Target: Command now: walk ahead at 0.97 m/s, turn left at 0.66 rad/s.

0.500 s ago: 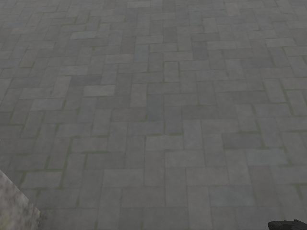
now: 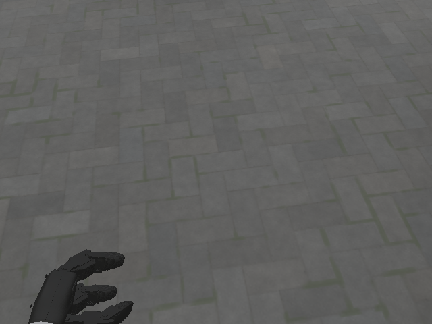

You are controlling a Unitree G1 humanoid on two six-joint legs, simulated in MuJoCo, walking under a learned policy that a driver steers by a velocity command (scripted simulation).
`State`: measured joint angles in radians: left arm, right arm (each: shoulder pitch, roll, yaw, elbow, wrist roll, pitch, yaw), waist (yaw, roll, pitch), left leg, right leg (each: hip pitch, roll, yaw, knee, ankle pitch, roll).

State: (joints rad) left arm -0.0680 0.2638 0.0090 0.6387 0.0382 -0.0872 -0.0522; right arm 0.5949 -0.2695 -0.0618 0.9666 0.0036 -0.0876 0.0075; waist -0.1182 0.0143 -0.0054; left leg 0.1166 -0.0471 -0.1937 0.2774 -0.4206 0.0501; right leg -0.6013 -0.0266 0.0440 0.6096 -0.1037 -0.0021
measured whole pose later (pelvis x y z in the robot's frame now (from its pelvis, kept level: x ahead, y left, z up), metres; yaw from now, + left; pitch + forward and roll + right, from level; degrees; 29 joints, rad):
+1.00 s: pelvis +0.64 +0.07 -0.01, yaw -2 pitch -1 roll +1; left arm 0.23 0.25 0.07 0.72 0.01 0.03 -0.01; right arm 0.15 -0.24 -0.04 0.74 -0.02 0.02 -0.02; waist 0.04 0.03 0.08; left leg -0.37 0.05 0.12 1.13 -0.58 -0.03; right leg -0.45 0.07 -0.08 0.68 -0.22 -0.13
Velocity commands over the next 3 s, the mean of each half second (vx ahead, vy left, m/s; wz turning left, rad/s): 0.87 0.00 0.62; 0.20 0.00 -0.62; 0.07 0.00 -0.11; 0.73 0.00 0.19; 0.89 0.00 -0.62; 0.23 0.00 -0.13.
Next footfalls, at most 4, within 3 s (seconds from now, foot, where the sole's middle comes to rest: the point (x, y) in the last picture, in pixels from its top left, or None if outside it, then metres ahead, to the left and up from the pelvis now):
0.04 right None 0.21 -0.14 -0.76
0.44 left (157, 295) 0.60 0.16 -0.76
0.92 right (197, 243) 0.76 0.02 -0.76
1.52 left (146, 275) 0.67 0.19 -0.76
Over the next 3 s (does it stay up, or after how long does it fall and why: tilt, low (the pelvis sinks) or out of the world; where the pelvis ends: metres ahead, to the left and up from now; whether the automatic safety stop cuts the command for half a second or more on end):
stays up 1.66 0.08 0.01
